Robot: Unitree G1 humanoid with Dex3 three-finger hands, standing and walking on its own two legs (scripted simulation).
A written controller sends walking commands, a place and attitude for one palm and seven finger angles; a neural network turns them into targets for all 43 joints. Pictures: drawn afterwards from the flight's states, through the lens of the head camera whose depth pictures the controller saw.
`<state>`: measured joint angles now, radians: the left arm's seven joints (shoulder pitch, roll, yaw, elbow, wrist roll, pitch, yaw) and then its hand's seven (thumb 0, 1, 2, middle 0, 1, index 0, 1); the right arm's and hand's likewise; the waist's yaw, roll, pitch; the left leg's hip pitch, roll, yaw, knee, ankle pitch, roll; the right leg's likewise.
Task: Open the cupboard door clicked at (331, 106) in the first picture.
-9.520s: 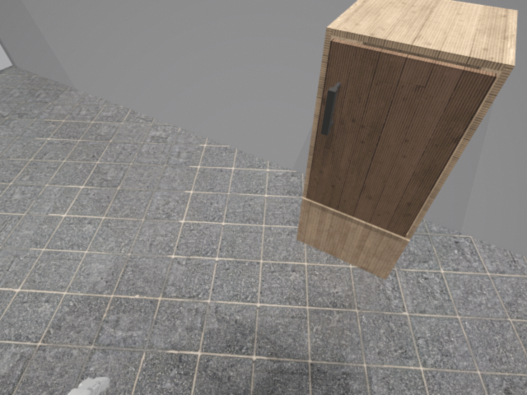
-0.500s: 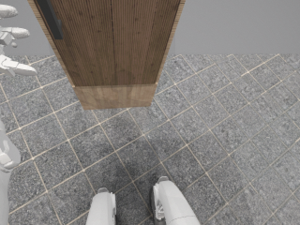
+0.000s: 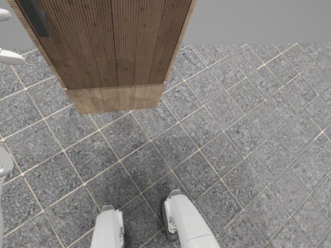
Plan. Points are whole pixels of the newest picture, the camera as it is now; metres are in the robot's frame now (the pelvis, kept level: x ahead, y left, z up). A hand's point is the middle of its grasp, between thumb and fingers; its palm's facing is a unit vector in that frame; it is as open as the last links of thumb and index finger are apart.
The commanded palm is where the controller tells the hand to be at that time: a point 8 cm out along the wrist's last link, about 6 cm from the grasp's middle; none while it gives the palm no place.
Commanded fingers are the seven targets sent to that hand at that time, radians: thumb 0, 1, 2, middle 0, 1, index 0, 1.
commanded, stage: move the hooked fingers beside the handle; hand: left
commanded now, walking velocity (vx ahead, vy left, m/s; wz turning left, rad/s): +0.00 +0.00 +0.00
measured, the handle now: out of the picture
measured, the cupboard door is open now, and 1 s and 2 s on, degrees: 0 0 0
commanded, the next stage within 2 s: slide the fingers in behind the handle in 0.72 s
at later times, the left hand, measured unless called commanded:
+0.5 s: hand out of the picture +0.54 +0.25 +0.07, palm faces +0.03 -1.00 -0.03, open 14.0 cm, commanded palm +0.53 +0.28 +0.07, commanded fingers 0.00 -0.50 0.30 -0.30 -1.20 -0.30 -1.20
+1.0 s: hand (0, 30) +0.55 +0.23 +0.08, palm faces +0.00 -1.00 -0.02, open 14.0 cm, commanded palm +0.54 +0.26 +0.07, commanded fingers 0.00 -0.50 0.30 -0.30 -1.20 -0.30 -1.20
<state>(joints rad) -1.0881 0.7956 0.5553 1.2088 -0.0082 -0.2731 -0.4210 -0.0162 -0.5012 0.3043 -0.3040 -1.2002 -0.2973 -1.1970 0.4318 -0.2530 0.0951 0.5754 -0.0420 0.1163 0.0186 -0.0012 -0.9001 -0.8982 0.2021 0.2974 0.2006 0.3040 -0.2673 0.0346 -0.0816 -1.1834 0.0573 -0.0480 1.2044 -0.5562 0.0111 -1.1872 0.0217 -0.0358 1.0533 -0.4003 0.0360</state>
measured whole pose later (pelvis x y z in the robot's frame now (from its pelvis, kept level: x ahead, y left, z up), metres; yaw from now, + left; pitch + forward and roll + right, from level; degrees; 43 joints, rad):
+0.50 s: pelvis +0.00 -0.01 +0.00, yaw +1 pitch +28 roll -5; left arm -1.05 0.78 0.54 1.24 -0.03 -0.33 -0.43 -0.02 -0.50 0.30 -0.31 -1.20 -0.30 -1.20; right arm 0.36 -0.28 0.08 0.55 -0.03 0.11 0.00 0.00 -0.90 -0.90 0.20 0.30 0.20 0.30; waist -0.24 0.02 -0.08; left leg -1.13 0.07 -0.06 1.19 -0.56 -0.01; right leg -1.14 0.03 -0.05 1.06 -0.42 0.02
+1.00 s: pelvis -0.01 -0.01 +0.00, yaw +0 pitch +29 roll -5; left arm -1.10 0.78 0.51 1.25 -0.02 -0.30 -0.40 -0.02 -0.50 0.30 -0.30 -1.20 -0.30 -1.20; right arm 0.41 -0.26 0.09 0.58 -0.03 0.10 0.01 0.00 -0.90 -0.90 0.20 0.30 0.20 0.30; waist -0.26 0.04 -0.08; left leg -1.17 0.06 -0.06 1.22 -0.55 0.00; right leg -1.18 0.03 -0.04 1.07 -0.39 0.03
